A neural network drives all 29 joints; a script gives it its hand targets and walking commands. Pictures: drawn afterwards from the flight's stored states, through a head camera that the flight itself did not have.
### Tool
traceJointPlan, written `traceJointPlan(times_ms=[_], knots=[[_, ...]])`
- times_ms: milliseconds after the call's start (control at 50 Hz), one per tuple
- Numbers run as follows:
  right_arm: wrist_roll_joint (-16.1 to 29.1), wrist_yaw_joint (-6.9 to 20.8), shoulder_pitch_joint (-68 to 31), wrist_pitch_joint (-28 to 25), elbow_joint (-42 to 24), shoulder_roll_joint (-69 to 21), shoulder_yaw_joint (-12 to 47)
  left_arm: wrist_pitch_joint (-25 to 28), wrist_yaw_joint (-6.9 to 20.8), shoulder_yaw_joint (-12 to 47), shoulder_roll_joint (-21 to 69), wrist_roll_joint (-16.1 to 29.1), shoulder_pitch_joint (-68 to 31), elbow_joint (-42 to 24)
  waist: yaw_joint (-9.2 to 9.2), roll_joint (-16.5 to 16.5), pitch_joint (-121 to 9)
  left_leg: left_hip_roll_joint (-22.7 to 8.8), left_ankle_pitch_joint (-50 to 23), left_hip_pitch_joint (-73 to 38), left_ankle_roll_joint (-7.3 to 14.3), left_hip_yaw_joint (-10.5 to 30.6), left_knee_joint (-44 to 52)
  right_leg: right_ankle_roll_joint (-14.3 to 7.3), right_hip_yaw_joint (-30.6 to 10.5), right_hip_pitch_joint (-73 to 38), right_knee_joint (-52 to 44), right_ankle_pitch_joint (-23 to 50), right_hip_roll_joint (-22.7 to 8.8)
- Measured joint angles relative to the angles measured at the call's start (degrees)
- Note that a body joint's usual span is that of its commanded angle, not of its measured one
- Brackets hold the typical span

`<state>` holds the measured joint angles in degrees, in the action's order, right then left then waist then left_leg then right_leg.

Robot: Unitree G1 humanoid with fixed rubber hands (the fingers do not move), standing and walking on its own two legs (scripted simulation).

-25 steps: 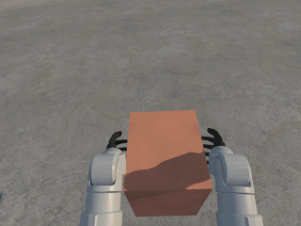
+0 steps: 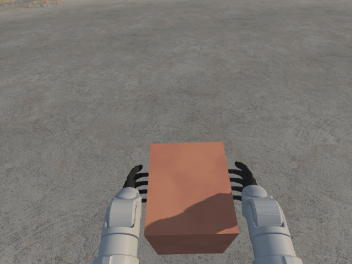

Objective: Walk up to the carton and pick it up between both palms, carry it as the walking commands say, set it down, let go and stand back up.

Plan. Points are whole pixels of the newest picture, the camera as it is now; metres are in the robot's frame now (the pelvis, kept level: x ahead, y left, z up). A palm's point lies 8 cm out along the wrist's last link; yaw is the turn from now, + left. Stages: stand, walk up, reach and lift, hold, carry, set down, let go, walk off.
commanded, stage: hold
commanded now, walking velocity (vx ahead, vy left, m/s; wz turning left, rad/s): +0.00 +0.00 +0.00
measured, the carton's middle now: (188, 201) +0.33 +0.01 -0.05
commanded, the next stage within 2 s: set down in 0.44 s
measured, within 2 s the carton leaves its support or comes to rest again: neither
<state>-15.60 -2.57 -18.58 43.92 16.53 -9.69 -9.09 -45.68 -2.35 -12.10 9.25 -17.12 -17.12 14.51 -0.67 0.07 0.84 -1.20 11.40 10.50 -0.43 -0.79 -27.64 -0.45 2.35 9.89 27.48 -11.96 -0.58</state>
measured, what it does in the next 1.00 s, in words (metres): stands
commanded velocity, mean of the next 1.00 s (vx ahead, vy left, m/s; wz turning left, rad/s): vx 0.00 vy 0.00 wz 0.00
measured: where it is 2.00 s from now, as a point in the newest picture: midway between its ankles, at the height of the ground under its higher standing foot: outside the picture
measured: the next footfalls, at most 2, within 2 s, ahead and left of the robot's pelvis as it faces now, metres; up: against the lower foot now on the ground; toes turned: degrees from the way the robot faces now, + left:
none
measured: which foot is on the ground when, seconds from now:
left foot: down 0.00-1.00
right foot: down 0.00-1.00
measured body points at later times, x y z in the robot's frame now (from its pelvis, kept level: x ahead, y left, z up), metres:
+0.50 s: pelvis +0.02 +0.02 +0.01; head -0.02 +0.02 +0.46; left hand +0.32 +0.16 +0.03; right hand +0.32 -0.13 +0.04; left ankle +0.05 +0.12 -0.74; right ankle +0.04 -0.11 -0.74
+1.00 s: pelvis -0.01 +0.00 -0.01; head +0.00 +0.00 +0.44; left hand +0.31 +0.16 -0.02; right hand +0.33 -0.12 -0.01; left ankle +0.05 +0.12 -0.74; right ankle +0.04 -0.11 -0.74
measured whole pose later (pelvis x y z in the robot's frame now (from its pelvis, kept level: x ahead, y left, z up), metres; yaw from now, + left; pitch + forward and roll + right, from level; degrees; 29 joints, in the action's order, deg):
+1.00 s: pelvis -0.01 +0.00 -0.01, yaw -3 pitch -2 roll +1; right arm -23.2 -2.9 -27.2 27.5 34.6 -12.9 -22.7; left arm -29.5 -0.9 -25.3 11.9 -23.2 -24.7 31.1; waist 3.9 0.3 2.9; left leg -0.2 13.5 17.7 -0.2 -0.3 -33.1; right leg -0.8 -0.5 18.8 34.5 -13.8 0.3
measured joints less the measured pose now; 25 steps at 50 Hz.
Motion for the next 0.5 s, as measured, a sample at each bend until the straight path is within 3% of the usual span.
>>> traceJointPlan(times_ms=[160,440,500], knots=[[-2.2,0.9,-3.6,-2.1,5.4,-1.2,-3.6,1.2,-0.5,-3.7,1.1,-3.0,-3.3,4.0,1.52,0.8,0.4,0.8,1.0,-5.0,0.5,0.0,1.7,0.2,-3.0,-3.9,-1.6,0.2,0.9],[0.1,2.2,2.6,-1.1,-1.6,0.7,1.3,1.1,-1.6,2.3,-0.7,1.6,3.0,-1.2,1.2,-0.3,2.1,1.5,0.2,-8.0,1.2,-0.3,5.3,0.9,-3.4,-7.1,-5.7,1.2,0.2],[0.6,2.2,3.9,-0.9,-2.3,1.0,2.0,1.3,-1.5,3.0,-0.9,1.8,3.9,-1.2,2.0,-0.1,1.4,1.5,0.0,-8.0,1.2,-0.5,5.9,0.9,-3.7,-6.7,-5.9,1.3,0.2]])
